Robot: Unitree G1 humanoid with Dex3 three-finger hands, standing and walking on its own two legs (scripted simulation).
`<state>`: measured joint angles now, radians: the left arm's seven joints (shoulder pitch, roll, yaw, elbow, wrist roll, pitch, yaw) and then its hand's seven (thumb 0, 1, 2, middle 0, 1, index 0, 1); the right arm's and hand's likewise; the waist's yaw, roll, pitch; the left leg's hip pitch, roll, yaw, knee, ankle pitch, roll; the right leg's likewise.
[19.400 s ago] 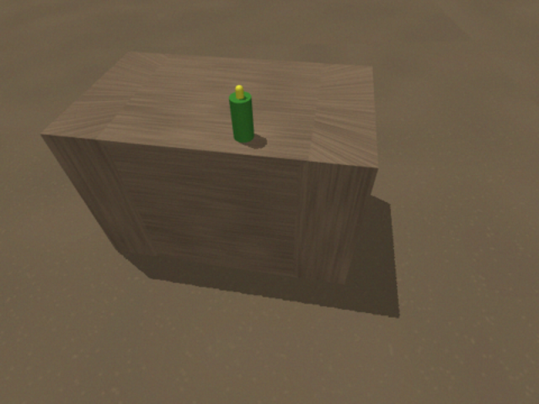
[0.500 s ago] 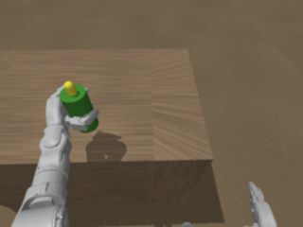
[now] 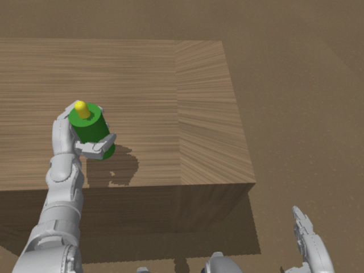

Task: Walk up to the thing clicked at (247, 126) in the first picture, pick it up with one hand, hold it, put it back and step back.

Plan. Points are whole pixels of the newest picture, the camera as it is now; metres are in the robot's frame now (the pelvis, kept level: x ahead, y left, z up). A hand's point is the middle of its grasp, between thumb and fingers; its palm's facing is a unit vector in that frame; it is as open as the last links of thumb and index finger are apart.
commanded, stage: lower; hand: left
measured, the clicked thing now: (92, 129) +0.43 +0.18 +0.05
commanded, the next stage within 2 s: loosen in 0.64 s
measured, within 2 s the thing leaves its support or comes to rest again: rests again in 0.42 s
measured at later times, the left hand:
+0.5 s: hand (99, 140) +0.43 +0.18 +0.01, palm faces +0.15 -0.99 -0.02, open 8.9 cm
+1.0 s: hand (98, 143) +0.43 +0.18 +0.00, palm faces +0.16 -0.99 -0.01, open 9.4 cm
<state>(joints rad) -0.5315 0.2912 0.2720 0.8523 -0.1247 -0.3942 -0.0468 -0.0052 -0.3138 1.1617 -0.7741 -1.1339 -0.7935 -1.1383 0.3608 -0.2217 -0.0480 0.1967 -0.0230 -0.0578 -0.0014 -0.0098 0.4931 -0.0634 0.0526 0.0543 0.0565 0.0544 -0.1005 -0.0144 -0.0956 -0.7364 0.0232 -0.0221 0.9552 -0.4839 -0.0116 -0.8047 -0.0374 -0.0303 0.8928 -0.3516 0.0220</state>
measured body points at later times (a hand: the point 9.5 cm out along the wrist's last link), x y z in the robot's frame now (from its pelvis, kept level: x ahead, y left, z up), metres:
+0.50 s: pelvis -0.01 +0.00 -0.02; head +0.10 +0.02 +0.42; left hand +0.41 +0.23 +0.01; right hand +0.15 -0.26 -0.03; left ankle -0.01 +0.12 -0.68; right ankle +0.04 -0.14 -0.68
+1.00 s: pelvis -0.01 +0.00 -0.03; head +0.09 +0.03 +0.41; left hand +0.41 +0.24 +0.00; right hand +0.14 -0.25 -0.03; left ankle -0.01 +0.12 -0.68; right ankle +0.04 -0.14 -0.68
